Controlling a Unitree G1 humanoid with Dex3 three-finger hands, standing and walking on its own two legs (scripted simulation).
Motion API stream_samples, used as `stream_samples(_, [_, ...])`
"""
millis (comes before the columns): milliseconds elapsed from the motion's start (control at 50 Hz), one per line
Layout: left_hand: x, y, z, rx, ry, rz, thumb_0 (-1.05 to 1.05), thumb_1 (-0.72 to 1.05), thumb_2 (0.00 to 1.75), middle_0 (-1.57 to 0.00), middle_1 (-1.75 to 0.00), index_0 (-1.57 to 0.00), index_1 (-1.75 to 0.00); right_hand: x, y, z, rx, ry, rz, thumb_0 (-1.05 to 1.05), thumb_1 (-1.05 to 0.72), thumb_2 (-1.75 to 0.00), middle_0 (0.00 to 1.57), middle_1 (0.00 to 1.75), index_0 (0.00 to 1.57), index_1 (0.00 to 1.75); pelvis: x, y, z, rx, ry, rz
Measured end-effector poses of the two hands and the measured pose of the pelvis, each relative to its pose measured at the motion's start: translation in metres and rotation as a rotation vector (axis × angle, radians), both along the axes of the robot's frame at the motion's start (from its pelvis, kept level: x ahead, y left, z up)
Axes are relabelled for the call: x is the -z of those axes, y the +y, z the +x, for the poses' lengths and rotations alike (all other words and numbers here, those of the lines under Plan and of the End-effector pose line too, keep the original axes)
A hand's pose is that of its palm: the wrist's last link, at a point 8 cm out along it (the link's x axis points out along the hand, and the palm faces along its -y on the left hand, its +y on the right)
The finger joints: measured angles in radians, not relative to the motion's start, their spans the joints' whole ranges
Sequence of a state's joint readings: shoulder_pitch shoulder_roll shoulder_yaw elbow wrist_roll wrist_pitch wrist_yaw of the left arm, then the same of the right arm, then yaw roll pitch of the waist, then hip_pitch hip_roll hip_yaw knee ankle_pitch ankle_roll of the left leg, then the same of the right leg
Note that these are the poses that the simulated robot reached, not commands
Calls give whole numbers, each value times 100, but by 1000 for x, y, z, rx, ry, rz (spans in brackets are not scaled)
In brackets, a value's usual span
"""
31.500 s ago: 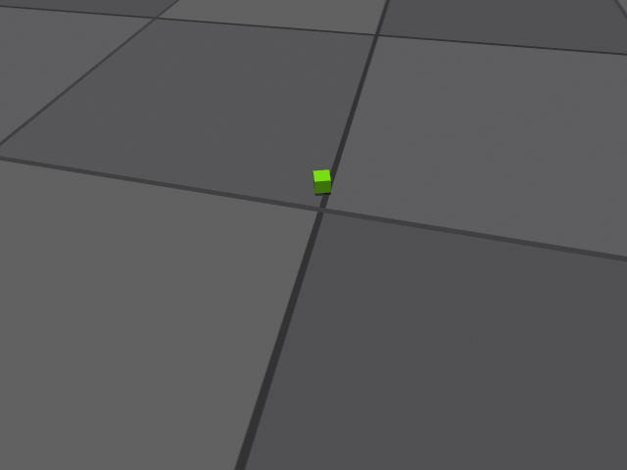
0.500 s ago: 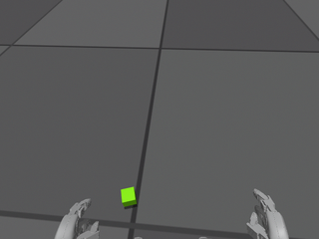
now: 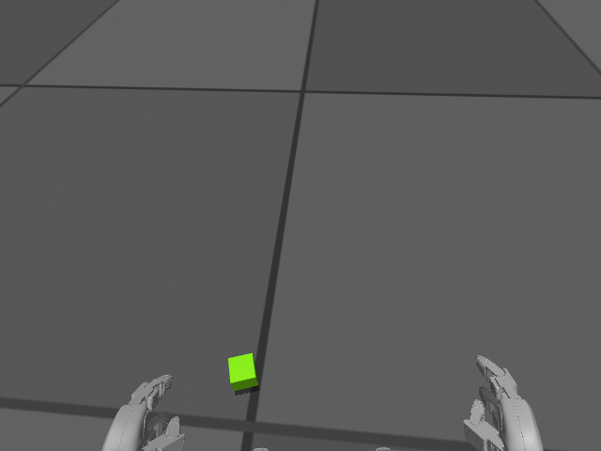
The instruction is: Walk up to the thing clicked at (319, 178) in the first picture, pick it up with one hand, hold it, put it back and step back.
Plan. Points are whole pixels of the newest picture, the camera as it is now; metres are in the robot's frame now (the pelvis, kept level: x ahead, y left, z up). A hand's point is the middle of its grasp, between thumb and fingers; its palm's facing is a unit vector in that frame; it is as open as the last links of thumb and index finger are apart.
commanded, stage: home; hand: left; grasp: from above
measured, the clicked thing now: (243, 371) +0.46 +0.21 -0.68
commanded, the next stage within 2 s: stand in 0.58 s
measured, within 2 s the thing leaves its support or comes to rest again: neither
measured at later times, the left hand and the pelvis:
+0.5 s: hand (177, 439) +0.17 +0.18 -0.04, palm faces +0.03 -0.98 -0.21, open 7.4 cm; pelvis +0.00 +0.00 +0.00, yaw +0 degrees
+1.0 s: hand out of the picture +0.10 +0.24 -0.11, palm faces +0.02 -0.94 -0.35, open 7.4 cm; pelvis +0.00 +0.01 +0.03, yaw +0 degrees
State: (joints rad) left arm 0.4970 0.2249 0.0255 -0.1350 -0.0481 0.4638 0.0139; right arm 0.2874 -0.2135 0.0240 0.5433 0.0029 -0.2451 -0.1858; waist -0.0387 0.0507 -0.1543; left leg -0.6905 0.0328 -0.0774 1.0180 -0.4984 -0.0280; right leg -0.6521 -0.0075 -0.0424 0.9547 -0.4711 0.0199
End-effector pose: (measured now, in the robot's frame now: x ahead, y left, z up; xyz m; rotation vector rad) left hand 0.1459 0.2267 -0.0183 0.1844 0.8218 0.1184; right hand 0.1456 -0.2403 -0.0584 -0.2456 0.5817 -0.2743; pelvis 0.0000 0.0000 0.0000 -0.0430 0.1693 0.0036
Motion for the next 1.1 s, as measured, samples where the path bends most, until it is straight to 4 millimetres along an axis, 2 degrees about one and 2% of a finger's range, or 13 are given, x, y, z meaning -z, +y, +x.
stream_samples(240, [1,1,2,2,2,-2,1,89,89,-20,-30,-20,-29,0,0,1,3,1,-2,2,-90,-90,20,30,20,30,0,1,1,1,1,-1])
stream_samples(680, [1,3,4,1,1,-2,1,90,90,-20,-30,-20,-30,0,3,5,-1,5,2,2,-90,-90,20,30,20,30,1,3,4,1,9,-4])
stream_samples(760, [20,15,9,39,-27,86,1,90,90,-20,-30,-20,-30,17,-2,-1,-145,227,-46,1,-90,-90,20,30,20,30,-8,2,-2,1,-77,25])
stream_samples(840, [35,34,-4,23,47,122,1,90,90,-20,-30,-20,-30,21,-14,-15,-154,375,-23,2,-90,-90,20,30,20,30,-18,2,-5,1,-120,44])
stream_samples(940, [47,53,-34,-32,170,137,1,90,90,-20,-30,-20,-30,19,-27,-35,-91,457,-5,2,-90,-90,20,30,20,30,-27,5,-2,3,-150,43])
stream_samples(1100, [54,61,-80,-95,333,123,1,90,90,-20,-30,-20,-30,16,-31,-56,-40,558,12,1,-90,-90,20,30,20,30,-41,6,2,-9,-186,37])
